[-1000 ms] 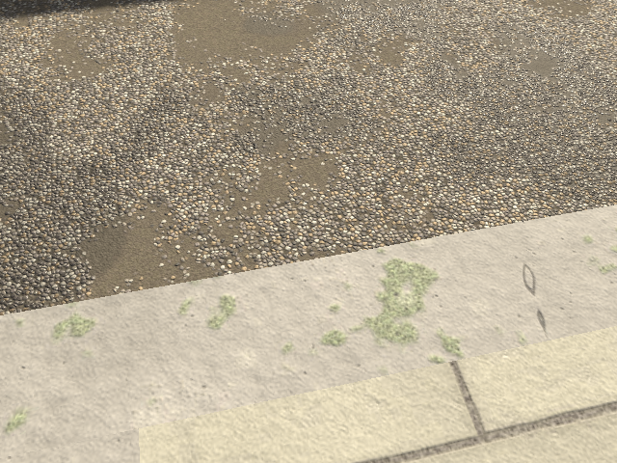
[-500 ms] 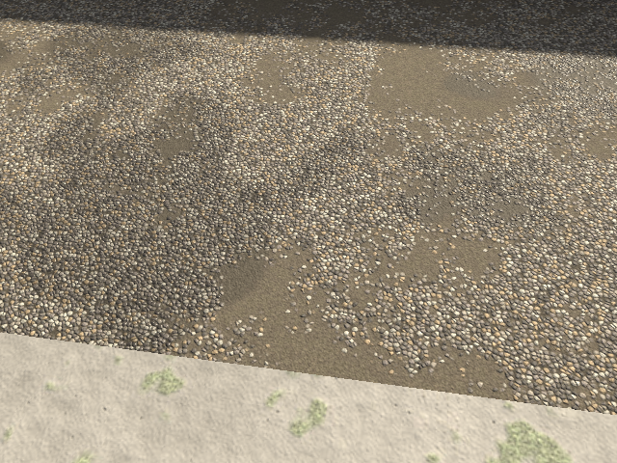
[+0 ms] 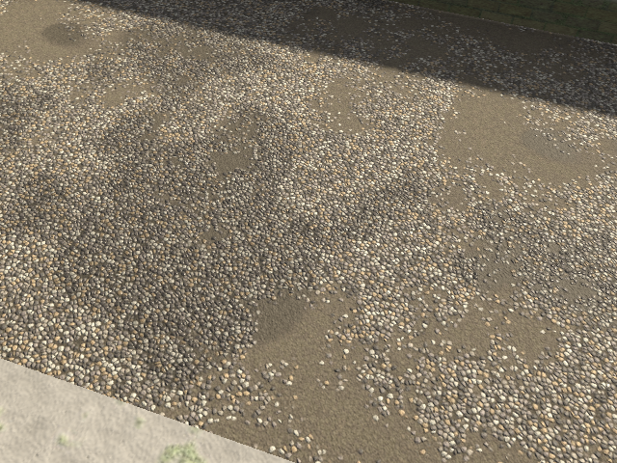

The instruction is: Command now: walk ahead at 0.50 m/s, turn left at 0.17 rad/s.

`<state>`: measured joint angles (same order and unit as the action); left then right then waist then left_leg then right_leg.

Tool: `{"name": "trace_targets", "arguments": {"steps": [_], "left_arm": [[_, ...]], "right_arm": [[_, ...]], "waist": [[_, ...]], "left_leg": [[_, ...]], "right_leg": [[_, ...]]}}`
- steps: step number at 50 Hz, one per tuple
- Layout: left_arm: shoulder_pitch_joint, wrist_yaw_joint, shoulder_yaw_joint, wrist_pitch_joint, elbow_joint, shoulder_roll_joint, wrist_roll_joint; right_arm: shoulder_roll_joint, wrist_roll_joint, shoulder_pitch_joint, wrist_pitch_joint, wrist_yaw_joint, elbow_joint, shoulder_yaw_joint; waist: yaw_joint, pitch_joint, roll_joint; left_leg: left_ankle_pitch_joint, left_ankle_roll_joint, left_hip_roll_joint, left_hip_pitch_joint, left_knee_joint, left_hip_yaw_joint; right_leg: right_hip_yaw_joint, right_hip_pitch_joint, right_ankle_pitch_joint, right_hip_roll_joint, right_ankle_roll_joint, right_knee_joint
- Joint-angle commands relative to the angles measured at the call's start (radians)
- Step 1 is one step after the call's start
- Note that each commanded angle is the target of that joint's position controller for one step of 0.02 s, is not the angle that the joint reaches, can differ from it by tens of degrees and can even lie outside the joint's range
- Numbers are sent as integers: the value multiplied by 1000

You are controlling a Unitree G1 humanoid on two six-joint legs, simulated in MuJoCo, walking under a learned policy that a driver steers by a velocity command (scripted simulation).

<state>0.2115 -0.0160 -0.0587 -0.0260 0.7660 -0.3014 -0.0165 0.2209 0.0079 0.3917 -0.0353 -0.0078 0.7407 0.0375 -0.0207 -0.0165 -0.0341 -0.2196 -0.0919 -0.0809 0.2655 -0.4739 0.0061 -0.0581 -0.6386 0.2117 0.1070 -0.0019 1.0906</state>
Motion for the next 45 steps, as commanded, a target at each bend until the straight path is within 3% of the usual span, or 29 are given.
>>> {"name": "trace_targets", "arguments": {"steps": [1, 6, 9, 11, 12, 13, 14, 15, 16, 17, 18, 19, 20, 22, 24, 26, 28, 29, 30, 31, 33, 34, 35, 37, 38, 39, 40, 43, 45], "left_arm": [[-15, -2, -6, 1, -57, -32, 16], [-75, 22, 11, -13, -72, 17, 32], [-42, 42, 15, -6, -61, 25, 18], [3, 35, -4, -4, -54, -23, 25], [90, 29, -9, -11, -29, -25, 30], [240, 27, -28, -12, 1, -73, 41], [345, 31, -42, -6, 3, -160, 51], [357, 44, -42, 4, 12, -156, 33], [262, 35, -25, 4, -16, -88, 25], [183, 31, -9, 6, -40, -43, 34], [114, 29, 13, 7, -64, -7, 54], [63, 23, 23, 4, -78, 15, 64], [47, 20, 34, -6, -85, 33, 68], [85, 15, 39, -13, -72, 27, 60], [61, -6, 36, -1, -71, 2, 52], [40, -17, 35, 34, -82, -14, 56], [79, -27, 26, 69, -79, -60, 44], [93, -29, 33, 83, -69, -62, 46], [66, -24, 38, 93, -86, -59, 43], [32, -18, 45, 96, -98, -63, 42], [20, -11, 61, 98, -101, -49, 47], [19, -10, 68, 97, -99, -36, 54], [43, -11, 81, 88, -121, -3, 48], [19, -11, 96, 78, -154, 1, 64], [23, -10, 102, 74, -162, 7, 71], [-46, 3, 117, 70, -214, 9, 86], [-30, 12, 119, 66, -222, 1, 95], [-56, 31, 129, 64, -269, -30, 99], [-86, 36, 132, 71, -302, -45, 87]], "right_arm": [[134, -1, 23, -23, 19, -28, 39], [125, -8, 102, -4, 20, 46, 31], [108, -4, 141, 20, 9, 79, 30], [157, -17, 98, 36, 18, 72, 39], [163, -22, 68, 43, 30, 76, 38], [144, -25, 46, 45, 36, 77, 31], [70, -12, 145, 32, 42, 68, 12], [53, -54, 241, 23, 39, 76, 5], [155, -73, 140, 20, 54, 50, 30], [167, -62, 31, 31, 64, 29, 31], [143, -30, -6, 42, 72, 15, 22], [129, -10, 4, 54, 76, 0, 21], [116, -9, 15, 57, 69, -13, 17], [89, -23, 46, 60, 62, -18, 5], [79, -6, -7, 58, 69, -66, -13], [23, 9, -147, 60, 65, -149, -60], [-1, -4, -261, 63, 63, -216, -94], [13, -5, -251, 66, 52, -218, -97], [38, -6, -249, 64, 45, -232, -97], [67, 19, -239, 64, 38, -226, -89], [89, 52, -192, 71, 35, -231, -86], [106, 51, -157, 64, 26, -223, -84], [165, 33, -210, 61, 17, -228, -70], [148, 21, -281, 65, 5, -260, -78], [133, 20, -305, 68, 3, -271, -84], [105, 23, -349, 61, -9, -302, -97], [100, 29, -346, 57, -12, -306, -100], [101, 49, -341, 51, -19, -330, -105], [123, 53, -345, 48, -25, -335, -100]], "waist": [[7, -23, 95], [-21, -19, 140], [-15, 0, 162], [18, -57, 169], [72, -32, 166], [140, 48, 79], [112, 206, -166], [79, 280, -368], [70, 110, -243], [64, 40, -132], [37, 6, -73], [1, 8, -92], [-16, 21, -83], [-33, 50, -46], [-40, 58, -31], [5, 51, -31], [60, 64, -69], [64, 96, -71], [56, 71, -54], [39, 19, -31], [16, 21, -34], [8, 19, 0], [45, -19, 131], [47, -21, 238], [57, 4, 237], [49, -10, 212], [50, 68, 182], [18, 178, 97], [9, 179, 94]], "left_leg": [[-1, -160, 250, -43, 204, -288], [160, -117, 232, 21, 122, -192], [277, -123, 250, 59, 44, -186], [229, -84, 235, 23, -4, -206], [321, -57, 219, 33, -86, -198], [316, -7, 152, 95, -315, -147], [-82, 67, 2, 269, -752, -96], [-372, 68, -65, 424, -925, -219], [-308, 78, -22, 508, -997, -251], [-250, 86, 4, 496, -1026, -208], [-204, 95, 26, 452, -1003, -200], [-160, 104, 55, 402, -948, -200], [-125, 109, 65, 372, -937, -206], [-96, 114, 80, 363, -854, -218], [-39, 124, 115, 324, -627, -214], [6, 141, 159, 256, -293, -135], [56, 167, 142, 188, -164, -79], [30, 158, 143, 127, -139, -83], [46, 148, 138, 101, -88, -72], [98, 133, 128, 73, -23, -62], [105, 105, 129, -19, -19, -56], [144, 86, 149, -52, -6, -63], [-23, 63, 144, 25, 37, -103], [-207, 33, 172, 65, 164, -205], [-199, 27, 177, 48, 177, -230], [16, 11, 181, 30, 136, -225], [156, -2, 179, -44, 92, -212], [378, -13, 170, -176, 3, -170], [412, -6, 175, -183, -10, -155]], "right_leg": [[-29, -111, -171, 22, 0, -159], [25, 23, -303, -37, 30, -323], [77, 152, -164, -91, 52, -249], [85, 190, 3, -108, 66, -381], [94, 323, -72, -125, 78, -480], [-43, 527, -273, -42, 108, -545], [-359, 754, -373, 166, 235, -567], [-711, 774, -110, 275, 340, -742], [-620, 632, -2, 257, 308, -760], [-486, 508, -22, 224, 275, -759], [-381, 385, -59, 181, 259, -772], [-308, 321, -75, 134, 236, -775], [-280, 305, -94, 112, 234, -776], [-248, 345, -173, 101, 249, -771], [-181, 380, -284, 80, 248, -782], [-94, 404, -278, 41, 206, -799], [-122, 447, -246, 64, 211, -812], [-147, 453, -137, 71, 216, -825], [-163, 436, -6, 71, 207, -844], [-154, 398, 37, 50, 184, -840], [-153, 368, 116, 9, 144, -807], [-130, 353, 152, -32, 136, -752], [-50, 339, 189, -114, 104, -724], [21, 381, 156, -137, 66, -615], [34, 398, 145, -135, 61, -588], [23, 373, 79, -132, 54, -585], [11, 387, 63, -122, 47, -576], [-37, 386, 26, -103, 21, -584], [-58, 372, 45, -102, 6, -584]]}}
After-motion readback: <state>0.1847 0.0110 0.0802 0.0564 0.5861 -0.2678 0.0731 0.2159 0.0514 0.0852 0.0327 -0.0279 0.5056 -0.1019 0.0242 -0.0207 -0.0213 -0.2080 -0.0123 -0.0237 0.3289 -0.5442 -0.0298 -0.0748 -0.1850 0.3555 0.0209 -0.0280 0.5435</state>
